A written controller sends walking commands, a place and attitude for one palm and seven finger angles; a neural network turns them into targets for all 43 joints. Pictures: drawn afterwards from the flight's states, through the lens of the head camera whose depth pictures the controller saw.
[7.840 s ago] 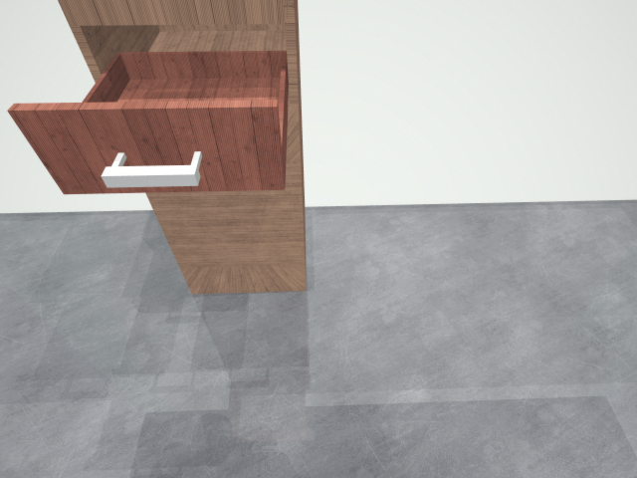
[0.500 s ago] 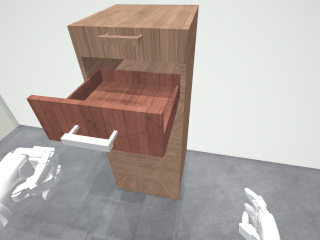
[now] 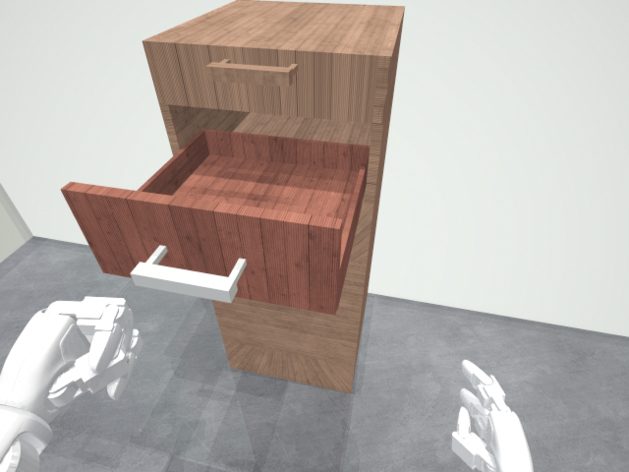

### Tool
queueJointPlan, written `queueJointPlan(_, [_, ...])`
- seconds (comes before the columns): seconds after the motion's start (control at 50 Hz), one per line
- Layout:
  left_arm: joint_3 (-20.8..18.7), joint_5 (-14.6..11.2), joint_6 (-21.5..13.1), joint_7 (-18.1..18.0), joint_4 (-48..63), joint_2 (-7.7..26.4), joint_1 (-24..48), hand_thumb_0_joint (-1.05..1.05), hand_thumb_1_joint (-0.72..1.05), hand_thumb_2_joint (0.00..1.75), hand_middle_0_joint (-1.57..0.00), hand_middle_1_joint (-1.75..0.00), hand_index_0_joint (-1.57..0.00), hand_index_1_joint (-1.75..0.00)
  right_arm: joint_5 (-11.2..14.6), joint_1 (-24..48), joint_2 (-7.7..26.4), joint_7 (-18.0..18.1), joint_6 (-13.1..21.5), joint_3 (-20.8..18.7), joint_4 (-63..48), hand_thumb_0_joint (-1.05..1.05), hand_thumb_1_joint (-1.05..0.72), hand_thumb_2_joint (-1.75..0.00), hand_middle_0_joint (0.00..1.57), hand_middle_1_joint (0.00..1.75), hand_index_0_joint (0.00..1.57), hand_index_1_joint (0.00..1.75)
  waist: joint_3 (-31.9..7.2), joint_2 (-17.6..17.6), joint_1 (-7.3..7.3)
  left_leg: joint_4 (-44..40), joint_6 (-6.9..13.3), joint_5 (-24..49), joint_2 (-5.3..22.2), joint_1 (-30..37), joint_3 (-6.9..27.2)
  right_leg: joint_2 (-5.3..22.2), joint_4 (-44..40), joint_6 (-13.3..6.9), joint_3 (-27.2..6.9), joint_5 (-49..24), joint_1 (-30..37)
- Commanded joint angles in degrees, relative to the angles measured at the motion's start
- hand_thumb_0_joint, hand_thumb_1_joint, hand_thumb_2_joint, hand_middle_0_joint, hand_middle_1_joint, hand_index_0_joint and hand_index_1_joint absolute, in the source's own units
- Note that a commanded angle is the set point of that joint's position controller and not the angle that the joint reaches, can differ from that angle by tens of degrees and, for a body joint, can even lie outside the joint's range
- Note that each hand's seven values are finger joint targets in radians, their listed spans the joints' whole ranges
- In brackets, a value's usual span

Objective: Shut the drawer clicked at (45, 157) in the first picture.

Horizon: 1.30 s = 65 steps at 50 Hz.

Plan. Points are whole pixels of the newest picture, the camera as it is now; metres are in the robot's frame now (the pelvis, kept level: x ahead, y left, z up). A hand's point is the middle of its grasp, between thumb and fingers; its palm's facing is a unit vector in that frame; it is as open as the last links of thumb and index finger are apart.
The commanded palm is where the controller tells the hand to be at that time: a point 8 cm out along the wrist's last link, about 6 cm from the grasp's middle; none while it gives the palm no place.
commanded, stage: bring the fist close to the handle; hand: left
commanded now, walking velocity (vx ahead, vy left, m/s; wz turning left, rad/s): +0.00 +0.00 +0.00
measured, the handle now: (192, 270) +0.33 +0.22 +0.11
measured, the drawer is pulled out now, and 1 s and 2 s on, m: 0.30 0.30 0.26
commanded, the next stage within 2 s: push the drawer shut in 1.10 s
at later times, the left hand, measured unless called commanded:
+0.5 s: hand (163, 351) +0.20 +0.20 +0.12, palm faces -0.02 -0.99 -0.10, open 3.3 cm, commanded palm +0.17 +0.25 +0.13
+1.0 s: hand (179, 345) +0.22 +0.19 +0.11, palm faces -0.03 -1.00 -0.09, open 3.3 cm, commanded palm +0.19 +0.24 +0.11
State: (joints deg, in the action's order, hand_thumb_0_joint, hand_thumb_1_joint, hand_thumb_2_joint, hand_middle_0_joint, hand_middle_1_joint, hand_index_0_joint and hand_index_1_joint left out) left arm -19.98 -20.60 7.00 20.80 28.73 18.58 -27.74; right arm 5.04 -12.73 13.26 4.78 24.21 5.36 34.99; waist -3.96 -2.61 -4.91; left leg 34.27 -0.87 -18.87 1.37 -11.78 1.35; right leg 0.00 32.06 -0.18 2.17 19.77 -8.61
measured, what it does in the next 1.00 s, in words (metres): stands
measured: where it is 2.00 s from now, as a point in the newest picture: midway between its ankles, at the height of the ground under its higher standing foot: outside the picture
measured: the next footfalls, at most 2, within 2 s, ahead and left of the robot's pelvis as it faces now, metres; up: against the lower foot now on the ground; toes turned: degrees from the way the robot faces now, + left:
none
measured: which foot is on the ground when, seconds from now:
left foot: down 0.00-1.00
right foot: down 0.00-1.00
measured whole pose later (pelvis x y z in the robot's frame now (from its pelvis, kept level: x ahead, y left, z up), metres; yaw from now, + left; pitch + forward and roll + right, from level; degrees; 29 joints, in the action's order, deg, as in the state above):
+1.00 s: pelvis +0.00 -0.01 -0.01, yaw +0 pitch +1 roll +0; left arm -14.5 -17.8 -6.3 19.0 8.9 15.4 -19.6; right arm 3.2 -14.1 14.5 4.1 18.5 2.1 36.1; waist -4.2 -3.2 -0.8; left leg 39.2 -1.2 -20.6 1.3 -20.0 1.5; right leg 0.2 38.3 -0.4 2.2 22.3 -17.4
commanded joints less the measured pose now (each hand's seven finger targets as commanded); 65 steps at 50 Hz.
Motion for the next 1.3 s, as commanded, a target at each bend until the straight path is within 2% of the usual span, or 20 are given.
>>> queueJointPlan(0.0, [-2.88, -0.01, -3.49, -1.59, 8.93, 7.56, 8.4, 0.0, 0.9, 0.9, -1.4, -1.6, -1.4, -1.6, -0.05, 8.12, 6.58, 0.2, 2.29, -3.36, -9.23, 0.0, -0.9, -0.9, 0.2, 0.3, 0.2, 0.3, 1.11, -3.72, 1.67, -6.4, 1.88, 9.31, -0.75, 2.36, 0.12, -1.56, -5.38, -0.05, 2.6, -10.75, -7.71])
queueJointPlan(0.1, [-1.14, 0.39, -3.28, -0.82, 6.51, 6.64, 10.14, 0.0, 0.9, 0.9, -1.4, -1.6, -1.4, -1.6, -0.51, 8.71, 6.96, 0.48, 0.93, -3.66, -9.5, 0.0, -0.9, -0.9, 0.2, 0.3, 0.2, 0.3, -0.65, 1.3, 2.08, -5.91, 2.38, 9.21, -0.87, 2.17, 0.41, -1.44, -5.29, 0.32, 2.49, -10.64, -7.51])
queueJointPlan(0.14, [-3.95, 0.52, -4.12, -1.27, 5.57, 9.01, 8.9, 0.0, 0.9, 0.9, -1.4, -1.6, -1.4, -1.6, -0.75, 9.23, 7.21, 0.54, 0.48, -3.9, -9.14, 0.0, -0.9, -0.9, 0.2, 0.3, 0.2, 0.3, -2.38, 0.11, 1.6, -5.13, 2.35, 9.81, -0.95, 2.21, -0.02, -1.31, -5.27, 0.28, 1.99, -11.03, -6.84])
queueJointPlan(0.28, [-1.6, 0.74, -8.43, -2.45, 2.2, 6.86, 11.62, 0.0, 0.9, 0.9, -1.4, -1.6, -1.4, -1.6, -1.14, 7.77, 6.78, 0.59, -0.09, -4.05, -8.45, 0.0, -0.9, -0.9, 0.2, 0.3, 0.2, 0.3, -0.17, -2.76, 2.64, -4.54, 2.09, 8.11, -1.1, 0.26, -0.23, -0.92, -5.14, 0.03, 1.89, -8.41, -8.6])
queueJointPlan(0.38, [0.9, 1.55, -10.53, -2.11, -1.8, 6.35, 15.95, 0.0, 0.9, 0.9, -1.4, -1.6, -1.4, -1.6, -1.38, 6.79, 7.51, 0.94, 0.1, -4.63, -7.6, 0.0, -0.9, -0.9, 0.2, 0.3, 0.2, 0.3, 0.08, -0.91, 3.8, -3.75, 2.38, 6.41, -1.27, -0.7, -0.32, -0.55, -5.32, 0.38, 1.06, -6.41, -9.94])
queueJointPlan(0.44, [-1.91, 1.77, -11.61, -1.87, -6.35, 9.3, 16.29, 0.0, 0.9, 0.9, -1.4, -1.6, -1.4, -1.6, -1.64, 6.48, 8.15, 1.1, 0.04, -5.05, -6.69, 0.0, -0.9, -0.9, 0.2, 0.3, 0.2, 0.3, -0.61, 0.95, 3.44, -2.89, 2.41, 7.05, -1.19, -1.8, -0.4, -0.31, -5.01, 0.42, 0.44, -6.71, -9.34])
queueJointPlan(0.52, [-0.61, 1.32, -13.48, -1.42, -7.35, 7.66, 17.97, 0.0, 0.9, 0.9, -1.4, -1.6, -1.4, -1.6, -1.69, 6.29, 7.91, 0.89, 0.09, -5.29, -7.2, 0.0, -0.9, -0.9, 0.2, 0.3, 0.2, 0.3, -3.17, -1.07, 3.56, -2.03, 2.36, 8.56, -1.45, -1.35, -0.96, 0.0, -3.54, 0.51, 0.56, -9.17, -9.12])
queueJointPlan(0.6, [-1.48, 1.0, -14.99, -1.49, -10.51, 7.7, 16.9, 0.0, 0.9, 0.9, -1.4, -1.6, -1.4, -1.6, -1.99, 5.35, 8.22, 0.56, -0.19, -5.73, -6.83, 0.0, -0.9, -0.9, 0.2, 0.3, 0.2, 0.3, -5.26, 1.24, 3.56, -0.77, 2.37, 11.35, -1.52, -2.22, -1.22, 0.14, -2.09, 0.72, 0.46, -13.82, -8.7])
queueJointPlan(0.64, [-1.11, 1.24, -15.47, -1.63, -13.01, 7.43, 17.29, 0.0, 0.9, 0.9, -1.4, -1.6, -1.4, -1.6, -2.17, 5.16, 8.47, 0.49, -0.78, -5.79, -6.47, 0.0, -0.9, -0.9, 0.2, 0.3, 0.2, 0.3, -3.57, 3.45, 3.9, -0.27, 2.39, 10.73, -1.44, -4.08, -1.28, 0.12, -2.01, 0.87, 0.14, -13.09, -9.46])
queueJointPlan(0.78, [0.45, 2.26, -18.14, -2.2, -5.6, 7.23, 17.82, 0.0, 0.9, 0.9, -1.4, -1.6, -1.4, -1.6, -2.18, 4.87, 7.61, -0.31, -1.13, -5.88, -8.6, 0.0, -0.9, -0.9, 0.2, 0.3, 0.2, 0.3, -9.1, -1.26, 3.72, 0.28, 2.42, 13.97, -1.47, -1.79, -1.46, 0.26, 0.54, 0.41, 0.86, -16.84, -8.25])
queueJointPlan(0.84, [-2.42, 1.85, -18.22, -2.96, -7.82, 8.61, 13.93, 0.0, 0.9, 0.9, -1.4, -1.6, -1.4, -1.6, -2.33, 4.79, 7.74, -0.43, -1.49, -6.1, -7.9, 0.0, -0.9, -0.9, 0.2, 0.3, 0.2, 0.3, -8.02, 1.21, 3.49, 0.79, 2.47, 14.89, -1.26, -2.86, -1.33, 0.03, 0.56, 0.47, 0.97, -18.64, -8.1])
queueJointPlan(0.88, [0.18, 1.43, -17.69, -2.41, -8.25, 5.53, 12.95, 0.0, 0.9, 0.9, -1.4, -1.6, -1.4, -1.6, -2.05, 4.65, 7.56, -0.57, -1.98, -6.06, -8.34, 0.0, -0.9, -0.9, 0.2, 0.3, 0.2, 0.3, -6.02, 1.86, 3.93, 0.55, 2.34, 14.3, -1.33, -3.51, -1.42, -0.03, 0.58, 0.65, 1.3, -18.57, -9.33])
queueJointPlan(0.92, [1.75, 1.4, -16.52, -2.11, -9.16, 4.74, 14.41, 0.0, 0.9, 0.9, -1.4, -1.6, -1.4, -1.6, -1.81, 4.82, 7.77, -0.43, -2.46, -5.85, -8.23, 0.0, -0.9, -0.9, 0.2, 0.3, 0.2, 0.3, -3.15, 0.34, 4.51, 0.1, 2.18, 11.52, -1.3, -4.34, -1.23, -0.17, 0.09, 0.63, 1.5, -15.08, -11.32])
queueJointPlan(0.94, [2.05, 1.4, -16.12, -2.21, -9.37, 4.44, 15.12, 0.0, 0.9, 0.9, -1.4, -1.6, -1.4, -1.6, -1.91, 5.12, 7.8, -0.35, -2.65, -5.82, -8.18, 0.0, -0.9, -0.9, 0.2, 0.3, 0.2, 0.3, -2.24, 1.64, 4.6, 0.06, 2.35, 10.82, -1.29, -4.64, -1.16, -0.17, -0.41, 0.62, 1.31, -14.23, -11.38])
queueJointPlan(0.98, [3.76, 1.74, -15.48, -1.86, -8.24, 3.73, 15.91, 0.0, 0.9, 0.9, -1.4, -1.6, -1.4, -1.6, -1.79, 4.86, 7.81, -0.23, -2.9, -5.88, -8.72, 0.0, -0.9, -0.9, 0.2, 0.3, 0.2, 0.3, -2.84, 0.72, 4.95, -0.11, 2.42, 10.13, -1.38, -4.14, -1.05, -0.16, -0.54, 0.7, 1.23, -13.03, -11.97])
queueJointPlan(1.04, [1.76, 2.33, -15.79, -2.47, -6.85, 6.36, 16.74, 0.0, 0.9, 0.9, -1.4, -1.6, -1.4, -1.6, -2.1, 4.95, 7.96, -0.02, -3.05, -5.88, -8.67, 0.0, -0.9, -0.9, 0.2, 0.3, 0.2, 0.3, -4.64, 1.89, 4.71, 0.23, 2.6, 10.57, -1.27, -3.77, -0.76, -0.22, -0.42, 0.6, 1.01, -12.97, -11.0])
queueJointPlan(1.12, [1.56, 2.53, -17.32, -3.32, -4.97, 6.33, 18.46, 0.0, 0.9, 0.9, -1.4, -1.6, -1.4, -1.6, -2.23, 4.98, 7.41, -0.19, -3.06, -5.54, -8.92, 0.0, -0.9, -0.9, 0.2, 0.3, 0.2, 0.3, -7.08, -0.41, 4.53, 0.01, 2.35, 11.1, -1.27, -2.24, -0.49, -0.18, 0.36, 0.33, 1.43, -12.93, -10.66])
queueJointPlan(1.14, [0.18, 2.61, -17.48, -3.81, -6.28, 7.59, 18.07, 0.0, 0.9, 0.9, -1.4, -1.6, -1.4, -1.6, -2.42, 5.02, 7.66, -0.17, -3.39, -5.53, -8.41, 0.0, -0.9, -0.9, 0.2, 0.3, 0.2, 0.3, -6.18, 2.44, 4.5, 0.12, 2.49, 10.92, -1.11, -3.18, -0.39, -0.32, -0.03, 0.35, 1.29, -12.69, -10.38])
queueJointPlan(1.2, [1.33, 2.18, -16.91, -3.01, -9.0, 5.9, 17.79, 0.0, 0.9, 0.9, -1.4, -1.6, -1.4, -1.6, -2.17, 5.07, 7.52, -0.11, -4.02, -5.45, -8.37, 0.0, -0.9, -0.9, 0.2, 0.3, 0.2, 0.3, -5.4, 0.11, 4.52, 0.1, 2.32, 11.07, -1.35, -3.4, -0.93, -0.19, 0.0, 0.35, 1.25, -13.54, -10.7])
queueJointPlan(1.28, [3.15, 2.17, -15.11, -2.32, -12.84, 5.79, 24.32, 0.0, 0.9, 0.9, -1.4, -1.6, -1.4, -1.6, -1.8, 5.32, 7.9, 0.44, -4.96, -5.27, -7.81, 0.0, -0.9, -0.9, 0.2, 0.3, 0.2, 0.3, -2.02, -0.99, 5.44, -0.54, 2.25, 7.09, -1.34, -4.55, -0.73, -0.24, -1.31, 0.42, 0.83, -8.74, -12.8])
